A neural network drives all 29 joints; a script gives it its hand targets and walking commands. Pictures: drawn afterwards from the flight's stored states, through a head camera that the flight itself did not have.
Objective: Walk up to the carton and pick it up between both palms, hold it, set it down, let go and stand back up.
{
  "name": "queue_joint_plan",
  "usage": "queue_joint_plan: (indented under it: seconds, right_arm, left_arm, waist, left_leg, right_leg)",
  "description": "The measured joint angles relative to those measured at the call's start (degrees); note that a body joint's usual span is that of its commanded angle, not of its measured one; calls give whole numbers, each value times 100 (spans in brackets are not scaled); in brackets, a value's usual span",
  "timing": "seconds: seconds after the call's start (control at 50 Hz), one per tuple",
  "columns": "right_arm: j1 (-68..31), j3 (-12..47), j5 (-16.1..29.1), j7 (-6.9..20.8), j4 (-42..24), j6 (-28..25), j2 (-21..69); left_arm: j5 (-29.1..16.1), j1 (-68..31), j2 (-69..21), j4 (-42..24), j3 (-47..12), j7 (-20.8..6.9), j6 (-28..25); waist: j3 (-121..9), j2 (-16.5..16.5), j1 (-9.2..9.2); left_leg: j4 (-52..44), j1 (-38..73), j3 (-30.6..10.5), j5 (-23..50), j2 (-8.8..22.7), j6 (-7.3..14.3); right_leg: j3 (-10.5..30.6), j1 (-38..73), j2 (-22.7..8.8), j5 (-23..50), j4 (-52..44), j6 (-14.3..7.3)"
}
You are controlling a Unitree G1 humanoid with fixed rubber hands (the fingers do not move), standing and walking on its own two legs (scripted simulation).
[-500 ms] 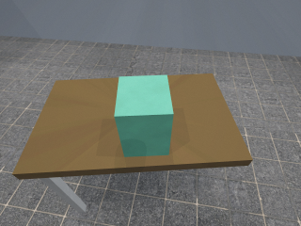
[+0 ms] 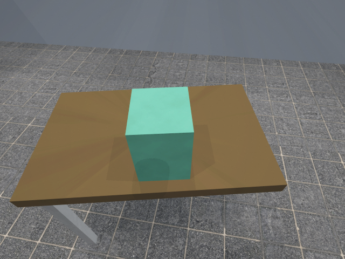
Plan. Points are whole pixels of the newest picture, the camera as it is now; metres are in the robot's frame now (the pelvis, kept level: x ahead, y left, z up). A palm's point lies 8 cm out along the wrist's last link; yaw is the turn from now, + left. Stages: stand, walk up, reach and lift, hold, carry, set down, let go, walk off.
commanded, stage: stand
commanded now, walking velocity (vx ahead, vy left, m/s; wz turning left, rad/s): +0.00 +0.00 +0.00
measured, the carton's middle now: (162, 135) +0.49 +0.05 -0.02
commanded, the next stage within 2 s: walk up in 0.10 s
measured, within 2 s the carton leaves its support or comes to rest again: neither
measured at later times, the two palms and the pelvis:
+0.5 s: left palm out of the picture -0.04 +0.22 -0.15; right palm out of the picture +0.00 -0.21 -0.16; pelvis +0.01 +0.00 -0.01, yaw +4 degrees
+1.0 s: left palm out of the picture +0.08 +0.22 -0.14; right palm out of the picture +0.06 -0.24 -0.16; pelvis +0.05 -0.01 -0.01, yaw +2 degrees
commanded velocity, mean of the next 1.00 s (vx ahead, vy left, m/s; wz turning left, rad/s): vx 0.00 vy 0.00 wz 0.00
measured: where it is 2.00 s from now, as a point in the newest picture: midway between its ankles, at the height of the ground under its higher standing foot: outside the picture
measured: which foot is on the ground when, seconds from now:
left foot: down 0.00-1.00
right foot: down 0.00-0.58, up 0.60-0.74, down 0.76-1.00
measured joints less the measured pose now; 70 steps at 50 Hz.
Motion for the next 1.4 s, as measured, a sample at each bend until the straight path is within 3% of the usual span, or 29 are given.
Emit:
queue_joint_plan:
  seconds: [0.34,0.48,0.54,0.58,0.62,0.7,0.74,0.78,0.8,0.86,1.02,1.4]
  right_arm:
    - [-10,10,-18,-2,34,12,-13]
    - [148,111,-276,-14,-134,-120,-258]
    - [107,130,-277,-5,-243,-222,-280]
    - [67,129,-242,7,-342,-328,-199]
    - [75,124,-195,2,-440,-364,-149]
    - [113,140,-172,-23,-523,-298,-176]
    - [141,152,-187,-19,-558,-273,-216]
    - [147,165,-172,13,-544,-220,-283]
    - [133,170,-150,34,-520,-182,-346]
    - [98,202,-37,52,-531,-88,-506]
    - [-166,251,-51,75,-481,-106,-608]
    - [-286,329,0,108,-423,-68,-593]
  left_arm:
    - [5,48,9,-55,-7,-4,-31]
    - [101,148,254,-197,58,6,-46]
    - [138,307,427,-168,53,-26,4]
    - [139,394,563,-100,23,-60,72]
    - [133,406,625,-122,-13,-59,141]
    - [133,180,578,-289,-77,-28,139]
    - [127,10,540,-412,-104,-39,71]
    - [130,-159,495,-507,-122,-53,-28]
    - [132,-243,439,-523,-126,-56,-75]
    - [87,-325,332,-601,-148,-24,-108]
    - [-3,-452,497,-622,-237,-51,-55]
    - [-14,-228,668,-403,-333,-95,12]
  waist:
    - [-15,26,-2]
    - [53,176,-6]
    - [78,41,127]
    - [47,-257,148]
    - [-6,-434,121]
    - [58,-450,26]
    - [134,-411,-12]
    - [236,-327,-41]
    - [292,-190,-70]
    - [228,88,-131]
    - [143,113,-28]
    - [79,-139,84]
  left_leg:
    - [15,11,-39,-42,90,-66]
    - [1256,-593,108,-961,110,368]
    - [1194,-542,177,-329,16,399]
    - [1069,-415,339,-430,-144,331]
    - [981,-365,444,-514,-241,349]
    - [781,-214,534,-485,-241,392]
    - [696,-146,580,-460,-228,357]
    - [772,-118,585,-519,-190,297]
    - [890,-130,523,-590,-104,261]
    - [1014,-205,364,-705,27,250]
    - [527,12,359,-488,0,137]
    - [248,151,444,-240,-20,191]
  right_leg:
    - [-41,37,90,-24,-28,-81]
    - [-451,182,131,-284,167,-70]
    - [-426,173,62,-485,440,-13]
    - [-285,39,-130,-680,787,62]
    - [-107,-217,-208,-1080,1288,214]
    - [76,-679,-269,-1765,1891,389]
    - [147,-798,-359,-1455,1589,416]
    - [95,-713,-428,-149,1007,391]
    - [9,-637,-360,111,934,337]
    - [-148,-556,-235,-152,855,207]
    - [-159,-426,-249,-133,594,166]
    - [-80,-286,-248,178,253,205]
